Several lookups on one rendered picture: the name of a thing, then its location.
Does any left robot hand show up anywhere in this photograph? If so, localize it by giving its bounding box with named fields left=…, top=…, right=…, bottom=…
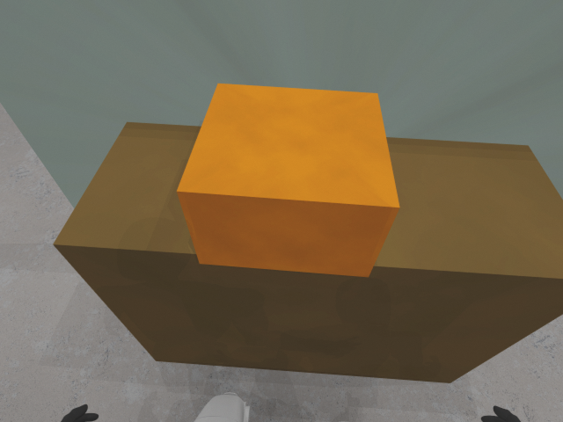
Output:
left=61, top=404, right=99, bottom=422

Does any carton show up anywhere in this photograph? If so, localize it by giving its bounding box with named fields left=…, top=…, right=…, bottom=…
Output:
left=177, top=84, right=399, bottom=277

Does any left robot thigh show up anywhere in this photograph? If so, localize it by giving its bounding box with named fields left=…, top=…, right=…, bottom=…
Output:
left=194, top=395, right=250, bottom=422

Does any pedestal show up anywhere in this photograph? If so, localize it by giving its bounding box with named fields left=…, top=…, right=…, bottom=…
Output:
left=53, top=122, right=563, bottom=383

